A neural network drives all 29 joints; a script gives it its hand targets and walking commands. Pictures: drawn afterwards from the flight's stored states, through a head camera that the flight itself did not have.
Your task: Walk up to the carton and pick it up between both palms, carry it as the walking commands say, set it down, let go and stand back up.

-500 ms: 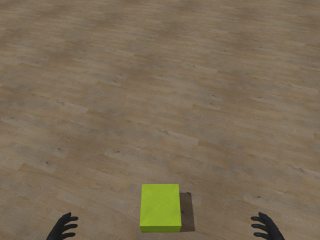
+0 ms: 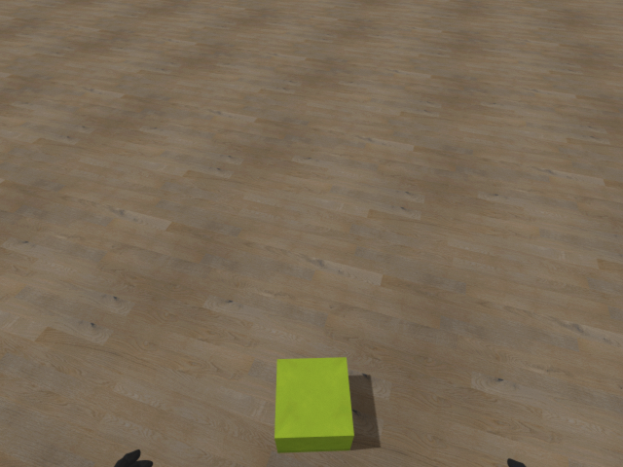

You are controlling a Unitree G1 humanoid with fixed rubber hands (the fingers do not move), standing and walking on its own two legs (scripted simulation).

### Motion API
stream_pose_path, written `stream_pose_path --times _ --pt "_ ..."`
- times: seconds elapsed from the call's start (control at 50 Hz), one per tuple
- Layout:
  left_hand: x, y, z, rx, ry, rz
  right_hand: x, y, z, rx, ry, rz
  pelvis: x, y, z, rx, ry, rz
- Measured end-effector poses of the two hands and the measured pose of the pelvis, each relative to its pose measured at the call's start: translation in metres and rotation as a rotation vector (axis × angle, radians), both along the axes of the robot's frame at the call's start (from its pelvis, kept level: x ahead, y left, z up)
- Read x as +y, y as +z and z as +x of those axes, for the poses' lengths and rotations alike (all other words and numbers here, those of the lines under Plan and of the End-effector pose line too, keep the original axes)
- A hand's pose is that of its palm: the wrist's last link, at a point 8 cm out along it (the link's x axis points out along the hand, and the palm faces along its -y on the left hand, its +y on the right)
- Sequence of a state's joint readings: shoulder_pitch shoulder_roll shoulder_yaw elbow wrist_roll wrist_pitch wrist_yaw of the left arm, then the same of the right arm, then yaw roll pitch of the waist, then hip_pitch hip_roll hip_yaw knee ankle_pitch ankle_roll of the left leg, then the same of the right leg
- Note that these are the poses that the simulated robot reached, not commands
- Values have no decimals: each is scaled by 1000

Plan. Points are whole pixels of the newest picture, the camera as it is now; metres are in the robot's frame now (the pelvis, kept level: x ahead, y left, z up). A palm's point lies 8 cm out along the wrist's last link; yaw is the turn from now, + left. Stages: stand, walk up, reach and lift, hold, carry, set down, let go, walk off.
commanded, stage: stand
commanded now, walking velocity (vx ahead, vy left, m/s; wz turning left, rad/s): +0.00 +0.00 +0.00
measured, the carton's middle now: (312, 404) +0.45 +0.01 -0.70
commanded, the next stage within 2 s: none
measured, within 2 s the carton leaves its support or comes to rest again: neither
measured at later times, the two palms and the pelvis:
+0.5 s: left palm out of the picture +0.05 +0.27 -0.11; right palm out of the picture +0.05 -0.29 -0.12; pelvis -0.01 -0.01 +0.00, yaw +0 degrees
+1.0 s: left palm out of the picture +0.06 +0.27 -0.11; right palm out of the picture +0.05 -0.30 -0.12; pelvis -0.01 -0.02 +0.00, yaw +0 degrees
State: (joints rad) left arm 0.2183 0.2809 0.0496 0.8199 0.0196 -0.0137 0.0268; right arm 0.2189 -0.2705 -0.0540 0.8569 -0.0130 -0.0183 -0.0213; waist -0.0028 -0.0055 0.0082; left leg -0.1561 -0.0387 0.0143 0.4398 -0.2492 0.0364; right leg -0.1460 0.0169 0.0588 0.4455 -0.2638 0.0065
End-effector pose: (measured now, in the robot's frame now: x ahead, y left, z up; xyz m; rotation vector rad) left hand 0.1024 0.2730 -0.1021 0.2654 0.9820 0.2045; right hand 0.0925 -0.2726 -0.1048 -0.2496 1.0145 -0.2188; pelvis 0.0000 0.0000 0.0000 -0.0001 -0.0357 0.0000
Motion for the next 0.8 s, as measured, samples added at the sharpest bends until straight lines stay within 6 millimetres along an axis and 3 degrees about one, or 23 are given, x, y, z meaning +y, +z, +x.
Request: stream_pose_path --times 0.16,0.36,0.46,0.64,0.8 --pt "5 -4 -40 80 21 19 -6 -2 -10 1 1 1 -2 1 -9 -8 1 1" --pt "4 -7 -64 151 23 26 -12 -10 -37 86 -6 9 -8 2 -15 2 2 3" --pt "-1 -9 -60 158 16 19 -15 -12 -43 114 -11 4 -11 2 -14 0 -2 1" --pt "-10 -7 -39 105 -1 9 -20 -10 -36 109 -8 0 -15 3 -14 -5 -1 3" --pt "-8 -8 -45 143 11 16 -22 -10 -35 119 -1 -5 -16 4 -14 2 2 1"
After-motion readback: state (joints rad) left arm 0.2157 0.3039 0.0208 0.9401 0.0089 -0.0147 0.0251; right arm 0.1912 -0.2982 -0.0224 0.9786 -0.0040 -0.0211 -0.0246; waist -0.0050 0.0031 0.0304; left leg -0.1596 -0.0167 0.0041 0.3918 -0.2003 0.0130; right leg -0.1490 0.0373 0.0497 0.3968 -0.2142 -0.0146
